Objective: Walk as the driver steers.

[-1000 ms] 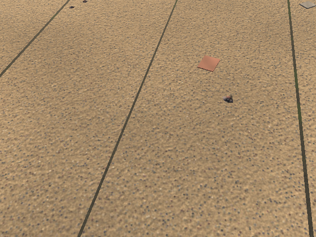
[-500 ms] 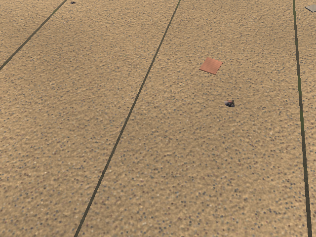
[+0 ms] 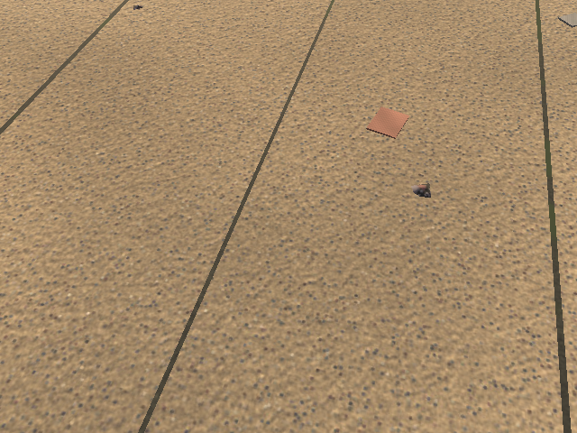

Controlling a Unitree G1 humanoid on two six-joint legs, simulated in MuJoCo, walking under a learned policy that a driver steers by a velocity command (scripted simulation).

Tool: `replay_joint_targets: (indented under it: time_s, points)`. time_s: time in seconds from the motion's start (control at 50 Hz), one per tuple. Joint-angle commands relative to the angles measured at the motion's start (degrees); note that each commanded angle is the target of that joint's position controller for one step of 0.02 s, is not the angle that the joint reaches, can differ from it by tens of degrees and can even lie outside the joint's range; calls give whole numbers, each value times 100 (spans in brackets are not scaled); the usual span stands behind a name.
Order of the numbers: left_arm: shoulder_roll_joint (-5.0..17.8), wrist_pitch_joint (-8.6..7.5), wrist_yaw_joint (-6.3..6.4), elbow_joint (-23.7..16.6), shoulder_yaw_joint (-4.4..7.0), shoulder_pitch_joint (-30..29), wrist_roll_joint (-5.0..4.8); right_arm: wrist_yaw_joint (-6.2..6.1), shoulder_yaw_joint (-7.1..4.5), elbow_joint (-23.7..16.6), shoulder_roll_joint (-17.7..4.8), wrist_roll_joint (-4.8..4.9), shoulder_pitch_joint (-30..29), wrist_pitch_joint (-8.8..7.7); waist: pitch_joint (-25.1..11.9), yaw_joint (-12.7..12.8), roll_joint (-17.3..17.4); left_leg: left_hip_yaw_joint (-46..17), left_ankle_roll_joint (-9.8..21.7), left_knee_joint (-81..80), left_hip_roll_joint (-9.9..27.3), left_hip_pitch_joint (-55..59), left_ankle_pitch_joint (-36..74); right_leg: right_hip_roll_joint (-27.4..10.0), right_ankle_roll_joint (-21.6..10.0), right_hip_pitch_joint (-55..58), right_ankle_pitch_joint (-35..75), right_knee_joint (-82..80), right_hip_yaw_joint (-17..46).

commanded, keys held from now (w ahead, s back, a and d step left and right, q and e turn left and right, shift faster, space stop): w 0.80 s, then w+e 0.20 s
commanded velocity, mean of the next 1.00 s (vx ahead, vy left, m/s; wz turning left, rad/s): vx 0.38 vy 0.00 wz -0.04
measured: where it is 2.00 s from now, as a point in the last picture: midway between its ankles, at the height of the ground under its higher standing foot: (361, 282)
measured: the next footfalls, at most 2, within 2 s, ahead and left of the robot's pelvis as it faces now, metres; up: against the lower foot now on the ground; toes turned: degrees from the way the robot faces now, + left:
right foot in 0.34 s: +0.13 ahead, -0.16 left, +0.00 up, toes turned -4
left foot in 0.86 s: +0.51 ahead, +0.07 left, +0.00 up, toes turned +3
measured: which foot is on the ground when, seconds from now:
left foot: down 0.00-0.34, up 0.36-0.84, down 0.86-1.00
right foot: down 0.00-0.06, up 0.08-0.32, down 0.34-0.86, up 0.88-1.00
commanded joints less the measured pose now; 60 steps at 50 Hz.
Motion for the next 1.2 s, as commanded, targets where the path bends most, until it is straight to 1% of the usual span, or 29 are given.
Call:
replay_joint_targets:
  time_s: [0.02,0.06,0.1,0.14,0.2,0.26,0.32,0.34,0.36,0.38,0.4,0.42,0.44,0.48,0.52,0.64,0.76,0.8,0.82,0.84,0.86,0.88,0.9,0.92,0.94,0.96,1.0,1.06,1.2]
  points:
    - [463,-35,22,-45,48,275,1,-23,-82,-58,-522,3,408,-25,-30,-9,126,-404,110,-797,344,-388,-104,16,-170,194,209,-253,-52]
    - [494,-52,35,-94,71,200,-52,-61,-224,-84,-913,102,534,9,211,-136,517,-960,453,-1164,653,-451,-2202,367,-213,-432,-1236,513,-482]
    - [451,-184,-18,-363,58,-208,-66,-73,-371,-126,-1270,148,793,-55,627,-334,1034,-2500,1113,-1923,1830,-472,-3367,132,-342,-1421,-1345,1838,-412]
    - [519,-325,-112,-515,110,-416,-160,-68,-380,-184,-1136,61,833,-215,878,-329,830,-3118,1423,-2123,2341,4,-2757,-305,-465,-2613,-1679,3098,45]
    - [558,-522,-214,-549,165,-382,-204,-22,-348,-359,-931,174,577,-324,603,-165,466,-2151,1000,-1932,1861,457,-1494,-526,-516,-2647,-1237,2315,48]
    - [357,-582,-277,-500,135,-249,-195,10,-403,-403,-1164,188,558,-277,345,-34,666,-1230,849,-1647,1350,-361,-986,-105,-383,-1036,-779,1091,-543]
    - [510,-505,-265,-67,250,945,-180,43,-382,-469,-1122,236,468,-266,89,498,427,-890,700,-691,1053,-1416,-889,336,-351,863,-112,391,-852]
    - [777,-515,-240,24,343,1525,-167,67,-301,-545,-860,189,284,-301,-21,785,-167,-411,435,709,709,-1874,-258,-216,-570,1462,-429,-87,-1]
    - [1426,-538,-209,31,444,2178,-110,82,-178,-769,-364,76,225,-371,-409,817,-1766,238,27,3108,149,-2948,-947,-1662,-1191,2152,-1082,-1041,2399]
    - [1422,-664,-306,84,369,2280,16,86,-190,-931,-339,227,181,-471,-582,709,-1772,-592,97,4415,-113,-3705,-1510,-2300,-1874,2106,-2360,-1894,4470]
    - [1159,-761,-340,-80,259,1642,-19,112,-240,-1033,-621,366,-67,-549,13,466,-996,-843,258,4970,317,-4326,-1048,-2280,-1766,1761,-2779,-1847,4070]
    - [842,-803,-384,-237,155,1165,-39,146,-265,-1061,-764,342,-188,-593,245,331,-627,-815,370,4927,556,-4349,-373,-1955,-1496,1428,-2341,-1792,3205]
    - [777,-798,-422,-364,99,777,-22,128,-300,-989,-768,261,-129,-600,264,144,-405,-756,382,4592,733,-4087,141,-1654,-1295,1110,-1563,-1832,2469]
    - [580,-757,-417,-402,29,739,11,137,-381,-924,-855,176,-72,-533,268,13,-498,-658,299,3897,908,-3482,625,-1227,-1052,733,-345,-1936,1434]
    - [621,-736,-344,-314,24,1132,35,163,-380,-935,-712,155,-205,-451,238,53,-427,-475,156,3524,878,-3445,923,-1084,-1104,798,638,-1977,961]
    - [839,-659,-170,-415,69,1459,13,243,-283,-1441,-466,158,-1662,-436,414,313,-348,-210,-72,1446,666,-3377,1981,-992,-1154,866,1389,-2217,347]
    - [887,-554,-135,-331,164,1789,-79,445,-232,-1755,-534,202,-2412,-515,637,349,-388,-154,194,469,491,-3214,1827,-1313,-1113,1742,1945,-1901,109]
    - [1030,-510,-129,-392,223,1627,-65,477,-315,-1739,-743,198,-2104,-547,312,69,-553,-9,370,348,256,-2510,1437,-1375,-1004,2001,3451,-1353,29]
    - [1088,-476,-133,-417,247,1571,-55,454,-413,-1645,-935,189,-1643,-556,-39,-196,-691,109,473,385,39,-1743,1252,-1340,-949,1992,4583,-749,35]
    - [1039,-437,-146,-467,219,1441,-35,410,-564,-1352,-1196,206,-609,-553,-610,-723,-697,180,629,304,-117,-398,1303,-1085,-806,1640,5080,393,-99]
    - [899,-442,-178,-641,138,1331,22,337,-694,-1107,-1595,134,534,-541,-1441,-1137,-373,-845,949,547,810,1631,1206,-797,-628,212,3623,2116,-168]
    - [-38,-555,-247,-703,-100,2150,-35,332,-762,-954,-2014,9,1035,-525,-2540,-624,1222,-3806,1842,-154,2447,3612,-94,354,-273,-1981,-811,4387,-52]
    - [414,-719,-270,-636,4,1831,-228,328,-612,-955,-1517,20,984,-519,-2654,-815,1154,-4704,1770,-942,2498,3408,-463,365,-362,-2501,-1810,5289,876]
    - [786,-778,-253,-859,123,1248,-367,308,-528,-1011,-1224,66,394,-545,-1614,-698,988,-3629,1431,-1009,2338,2581,-175,38,-429,-2976,-1498,5494,759]
    - [872,-784,-196,-964,148,881,-345,307,-448,-1117,-977,63,-108,-584,-1083,-506,443,-2749,1218,-1124,2160,1586,391,-310,-467,-2798,-947,5260,603]
    - [829,-734,-137,-992,206,716,-253,337,-408,-1095,-800,9,-411,-635,-723,-305,213,-2144,1048,-1321,1956,721,769,-508,-484,-2480,-598,4911,551]
    - [549,-521,-130,-917,250,1047,-231,358,-353,-980,-559,-74,-572,-673,-482,39,474,-1304,870,-1660,1638,-89,910,-723,-577,-1869,-301,4529,613]
    - [439,-326,-124,-1104,274,782,-230,272,-411,-856,-772,-52,-490,-699,-73,152,457,-669,917,-2035,1605,-466,1123,-819,-559,-2166,-11,4093,610]
    - [453,-381,-330,-1625,248,-503,-119,50,-473,-839,-1075,-58,-68,-614,215,-129,203,418,730,-2114,1498,163,1780,-657,-398,-2840,1731,2093,260]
